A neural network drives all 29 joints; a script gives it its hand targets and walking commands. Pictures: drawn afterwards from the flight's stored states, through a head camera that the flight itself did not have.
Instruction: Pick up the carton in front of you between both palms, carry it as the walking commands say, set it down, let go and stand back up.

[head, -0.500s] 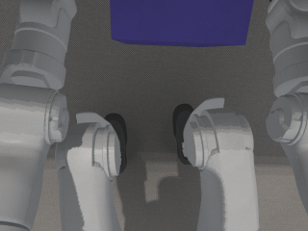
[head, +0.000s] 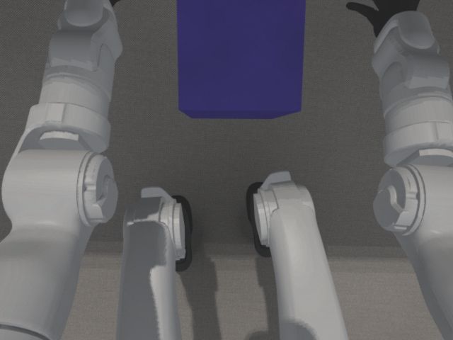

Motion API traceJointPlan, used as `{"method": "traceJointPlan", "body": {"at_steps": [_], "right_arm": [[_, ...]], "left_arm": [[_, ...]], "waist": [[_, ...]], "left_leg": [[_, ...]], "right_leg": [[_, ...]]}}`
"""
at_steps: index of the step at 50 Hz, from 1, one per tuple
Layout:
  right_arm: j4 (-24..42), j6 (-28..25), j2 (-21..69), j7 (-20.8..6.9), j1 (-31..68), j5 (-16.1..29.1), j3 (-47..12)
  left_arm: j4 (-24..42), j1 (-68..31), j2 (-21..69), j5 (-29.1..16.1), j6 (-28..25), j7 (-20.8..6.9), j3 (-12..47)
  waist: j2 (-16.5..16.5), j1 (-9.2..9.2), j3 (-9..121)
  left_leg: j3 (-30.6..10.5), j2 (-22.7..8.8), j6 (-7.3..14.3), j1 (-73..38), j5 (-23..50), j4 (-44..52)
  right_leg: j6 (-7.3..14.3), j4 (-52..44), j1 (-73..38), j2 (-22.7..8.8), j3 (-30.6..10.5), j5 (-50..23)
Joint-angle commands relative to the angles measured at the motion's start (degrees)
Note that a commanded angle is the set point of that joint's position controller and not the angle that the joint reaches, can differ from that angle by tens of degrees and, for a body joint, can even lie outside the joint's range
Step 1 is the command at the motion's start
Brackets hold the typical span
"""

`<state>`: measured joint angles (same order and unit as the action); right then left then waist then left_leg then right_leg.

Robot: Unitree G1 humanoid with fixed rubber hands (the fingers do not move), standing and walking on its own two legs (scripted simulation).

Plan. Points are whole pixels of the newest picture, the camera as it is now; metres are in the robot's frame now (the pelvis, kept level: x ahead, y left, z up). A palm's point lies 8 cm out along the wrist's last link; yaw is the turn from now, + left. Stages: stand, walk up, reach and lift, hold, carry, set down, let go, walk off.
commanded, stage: set down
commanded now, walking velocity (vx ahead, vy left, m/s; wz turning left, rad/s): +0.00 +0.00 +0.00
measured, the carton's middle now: (235, 67) +0.53 -0.07 -0.33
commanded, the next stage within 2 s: let go in 0.56 s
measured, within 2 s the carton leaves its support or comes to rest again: neither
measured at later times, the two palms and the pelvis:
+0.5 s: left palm out of the picture +0.58 +0.12 +0.04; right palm out of the picture +0.52 -0.28 +0.05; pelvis +0.03 +0.00 +0.14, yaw +0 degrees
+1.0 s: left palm out of the picture +0.46 +0.16 +0.15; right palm out of the picture +0.42 -0.27 +0.15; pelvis +0.08 -0.01 +0.26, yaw +0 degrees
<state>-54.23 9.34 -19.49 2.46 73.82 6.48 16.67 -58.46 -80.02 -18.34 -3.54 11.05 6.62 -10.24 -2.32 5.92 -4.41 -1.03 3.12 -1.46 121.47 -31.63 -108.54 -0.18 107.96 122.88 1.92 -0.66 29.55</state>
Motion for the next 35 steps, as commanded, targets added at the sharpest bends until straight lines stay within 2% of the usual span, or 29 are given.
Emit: {"method": "traceJointPlan", "body": {"at_steps": [1,9,18,29,32,35], "right_arm": [[7.88,-0.19,-8.13,-0.52,12.19,-0.53,1.54],[13.7,1.85,-9.08,-1.96,8.34,-0.34,2.62],[13.47,1.41,-7.51,-3.55,3.91,-1.43,3.43],[10.59,-0.83,-5.07,-5.29,0.28,-5.8,6.23],[10.94,-1.27,-4.54,-6.19,-3.7,-7.9,6.4],[13.45,-1.61,-4.33,-7.43,-10.47,-10.14,5.73]], "left_arm": [[8.26,-14.96,-5.21,0.22,-0.24,-0.14,-0.12],[14.88,-11.29,-4.6,0.56,1.83,-0.21,0.08],[15.68,-6.05,-3.02,2.27,1.62,-1.21,-1.3],[12.92,-1.44,-0.03,5.51,0.04,-2.4,-3.87],[13.54,3.44,1.45,7.88,-0.15,-2.04,-5.29],[17.16,10.95,3.85,10.3,-0.26,-1.1,-5.72]], "waist": [[-1.36,3.14,65.19],[-2.34,3.17,72.29],[-1.57,2.51,69.54],[-1.3,2.01,63.18],[-1.19,1.33,64.35],[-0.95,0.91,66.41]], "left_leg": [[4.37,3.02,0.25,-32.1,10.32,10.88],[4.33,3.72,-0.06,-41.14,16.8,18.55],[3.57,3.52,-0.22,-46.43,20.85,29.02],[1.63,2.26,-0.68,-55.85,22.55,42.56],[1.5,2.23,-0.94,-60.26,24.24,45.97],[1.41,2.3,-1.23,-65.44,27.25,49.38]], "right_leg": [[-2.5,-13.0,-37.26,1.28,4.87,-19.11],[-2.45,-20.4,-45.58,2.0,5.22,-26.39],[-2.75,-30.28,-53.06,2.0,4.04,-30.9],[-2.29,-43.27,-57.99,1.53,3.75,-30.19],[-1.98,-46.41,-61.88,1.55,3.66,-31.1],[-1.5,-49.26,-67.72,1.74,3.51,-33.83]]}}
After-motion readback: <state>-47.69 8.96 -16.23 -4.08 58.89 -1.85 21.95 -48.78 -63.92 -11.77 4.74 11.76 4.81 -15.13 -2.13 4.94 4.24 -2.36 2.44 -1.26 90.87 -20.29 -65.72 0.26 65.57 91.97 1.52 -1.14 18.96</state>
